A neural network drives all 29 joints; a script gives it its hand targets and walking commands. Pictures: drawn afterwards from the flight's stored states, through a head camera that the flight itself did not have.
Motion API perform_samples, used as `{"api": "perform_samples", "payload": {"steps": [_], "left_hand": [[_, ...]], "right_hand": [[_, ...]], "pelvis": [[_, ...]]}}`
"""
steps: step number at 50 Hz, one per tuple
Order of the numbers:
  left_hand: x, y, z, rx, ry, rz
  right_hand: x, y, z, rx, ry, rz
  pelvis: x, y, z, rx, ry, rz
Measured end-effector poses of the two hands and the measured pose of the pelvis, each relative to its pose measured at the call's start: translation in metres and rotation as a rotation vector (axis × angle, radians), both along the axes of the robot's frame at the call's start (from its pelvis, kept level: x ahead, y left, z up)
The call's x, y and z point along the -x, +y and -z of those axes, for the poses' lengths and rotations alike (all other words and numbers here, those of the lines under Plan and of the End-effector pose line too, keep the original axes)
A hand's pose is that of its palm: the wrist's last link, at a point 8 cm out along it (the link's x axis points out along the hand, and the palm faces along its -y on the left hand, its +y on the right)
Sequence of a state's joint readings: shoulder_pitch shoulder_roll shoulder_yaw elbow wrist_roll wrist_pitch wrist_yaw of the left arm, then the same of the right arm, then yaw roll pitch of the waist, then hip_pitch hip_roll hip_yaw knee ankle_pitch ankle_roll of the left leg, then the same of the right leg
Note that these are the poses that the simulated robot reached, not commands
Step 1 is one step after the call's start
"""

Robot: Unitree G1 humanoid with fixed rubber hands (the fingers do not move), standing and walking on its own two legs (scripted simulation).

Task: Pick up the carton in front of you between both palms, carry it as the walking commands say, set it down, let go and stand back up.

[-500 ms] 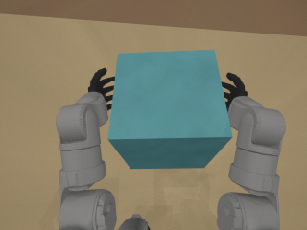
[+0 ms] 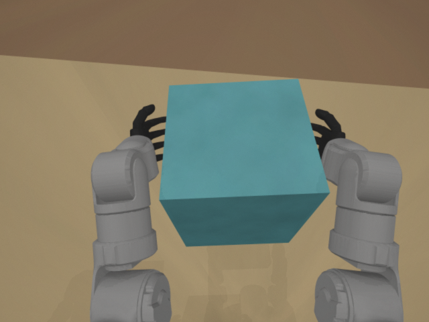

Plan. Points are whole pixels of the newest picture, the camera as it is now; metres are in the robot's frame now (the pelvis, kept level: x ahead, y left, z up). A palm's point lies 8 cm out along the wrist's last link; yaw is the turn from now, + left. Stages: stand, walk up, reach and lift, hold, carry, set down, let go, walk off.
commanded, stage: carry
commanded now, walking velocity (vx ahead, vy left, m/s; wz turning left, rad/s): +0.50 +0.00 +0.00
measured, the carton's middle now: (235, 172) +0.38 +0.00 +0.10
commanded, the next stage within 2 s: none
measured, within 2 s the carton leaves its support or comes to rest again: neither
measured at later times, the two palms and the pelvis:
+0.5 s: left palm (167, 28) +0.70 +0.16 +0.22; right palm (298, 44) +0.66 -0.13 +0.21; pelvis +0.32 +0.05 +0.07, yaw -1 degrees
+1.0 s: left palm out of the picture +0.98 +0.21 +0.28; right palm out of the picture +1.01 -0.09 +0.27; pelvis +0.63 +0.02 +0.12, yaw +1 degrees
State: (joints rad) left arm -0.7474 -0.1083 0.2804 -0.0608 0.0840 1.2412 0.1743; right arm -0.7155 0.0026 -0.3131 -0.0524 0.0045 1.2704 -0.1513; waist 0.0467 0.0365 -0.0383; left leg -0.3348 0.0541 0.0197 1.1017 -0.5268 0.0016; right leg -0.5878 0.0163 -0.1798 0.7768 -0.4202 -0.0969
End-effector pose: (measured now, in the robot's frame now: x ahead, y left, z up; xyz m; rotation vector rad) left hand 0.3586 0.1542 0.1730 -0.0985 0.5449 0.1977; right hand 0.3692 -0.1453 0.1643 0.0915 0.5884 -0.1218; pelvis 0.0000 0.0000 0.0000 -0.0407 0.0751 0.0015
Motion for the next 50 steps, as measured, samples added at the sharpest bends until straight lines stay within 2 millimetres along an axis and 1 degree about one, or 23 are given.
{"api": "perform_samples", "payload": {"steps": [3, 6, 8, 11, 14, 16, 18, 21, 23, 25, 28, 31, 34, 37, 39, 42, 44, 47, 50], "left_hand": [[-0.022, 0.017, 0.0, 0.006, 0.056, -0.059], [-0.051, 0.03, -0.011, 0.011, 0.055, -0.095], [-0.076, 0.035, -0.023, 0.01, 0.029, -0.102], [-0.12, 0.039, -0.041, 0.006, -0.012, -0.09], [-0.171, 0.04, -0.052, 0.002, -0.032, -0.057], [-0.208, 0.039, -0.055, 0.0, -0.035, -0.02], [-0.245, 0.035, -0.053, 0.001, -0.026, 0.029], [-0.29, 0.024, -0.049, 0.014, 0.037, 0.09], [-0.315, 0.016, -0.048, 0.028, 0.076, 0.111], [-0.339, 0.01, -0.051, 0.042, 0.087, 0.122], [-0.373, 0.006, -0.061, 0.052, 0.054, 0.125], [-0.409, 0.007, -0.074, 0.053, 0.003, 0.115], [-0.447, 0.009, -0.083, 0.041, -0.027, 0.096], [-0.486, 0.012, -0.087, 0.013, -0.032, 0.06], [-0.505, 0.018, -0.085, -0.005, -0.007, 0.021], [-0.527, 0.032, -0.079, -0.009, 0.065, -0.038], [-0.543, 0.041, -0.08, -0.005, 0.085, -0.068], [-0.575, 0.051, -0.093, 0.0, 0.06, -0.093], [-0.617, 0.058, -0.11, 0.0, 0.016, -0.091]], "right_hand": [[-0.04, 0.018, -0.001, -0.023, 0.056, -0.044], [-0.078, 0.032, -0.01, -0.043, 0.056, -0.063], [-0.104, 0.037, -0.02, -0.049, 0.031, -0.068], [-0.143, 0.041, -0.034, -0.048, -0.01, -0.061], [-0.184, 0.041, -0.044, -0.035, -0.033, -0.039], [-0.211, 0.039, -0.048, -0.017, -0.037, -0.013], [-0.233, 0.035, -0.048, 0.004, -0.028, 0.027], [-0.256, 0.024, -0.043, 0.018, 0.038, 0.089], [-0.271, 0.017, -0.041, 0.017, 0.077, 0.118], [-0.288, 0.012, -0.044, 0.014, 0.088, 0.14], [-0.323, 0.008, -0.057, 0.012, 0.054, 0.152], [-0.366, 0.007, -0.074, 0.015, 0.004, 0.142], [-0.414, 0.008, -0.086, 0.014, -0.026, 0.117], [-0.467, 0.01, -0.088, 0.013, -0.032, 0.069], [-0.5, 0.017, -0.085, 0.005, -0.009, 0.016], [-0.541, 0.031, -0.081, -0.01, 0.06, -0.034], [-0.565, 0.041, -0.082, -0.026, 0.08, -0.05], [-0.602, 0.052, -0.093, -0.041, 0.056, -0.062], [-0.641, 0.058, -0.107, -0.041, 0.012, -0.062]], "pelvis": [[-0.032, -0.005, -0.017, -0.02, 0.006, 0.0], [-0.066, -0.005, -0.032, -0.037, 0.008, -0.008], [-0.09, -0.003, -0.038, -0.044, 0.01, -0.012], [-0.13, 0.004, -0.043, -0.05, 0.014, -0.011], [-0.176, 0.016, -0.043, -0.053, 0.017, -0.009], [-0.209, 0.026, -0.038, -0.064, 0.009, -0.002], [-0.239, 0.036, -0.035, -0.084, -0.007, 0.006], [-0.273, 0.047, -0.048, -0.066, -0.009, 0.008], [-0.294, 0.051, -0.058, -0.05, -0.003, 0.01], [-0.315, 0.053, -0.067, -0.037, 0.0, 0.017], [-0.349, 0.053, -0.076, -0.028, 0.005, 0.023], [-0.387, 0.048, -0.081, -0.026, 0.011, 0.023], [-0.431, 0.04, -0.08, -0.023, 0.015, 0.019], [-0.479, 0.029, -0.073, -0.001, 0.002, 0.007], [-0.504, 0.022, -0.075, 0.006, -0.002, 0.0], [-0.537, 0.017, -0.091, -0.012, 0.001, 0.001], [-0.558, 0.017, -0.102, -0.021, 0.002, -0.002], [-0.592, 0.019, -0.113, -0.034, 0.004, -0.01], [-0.63, 0.025, -0.12, -0.04, 0.009, -0.012]]}}
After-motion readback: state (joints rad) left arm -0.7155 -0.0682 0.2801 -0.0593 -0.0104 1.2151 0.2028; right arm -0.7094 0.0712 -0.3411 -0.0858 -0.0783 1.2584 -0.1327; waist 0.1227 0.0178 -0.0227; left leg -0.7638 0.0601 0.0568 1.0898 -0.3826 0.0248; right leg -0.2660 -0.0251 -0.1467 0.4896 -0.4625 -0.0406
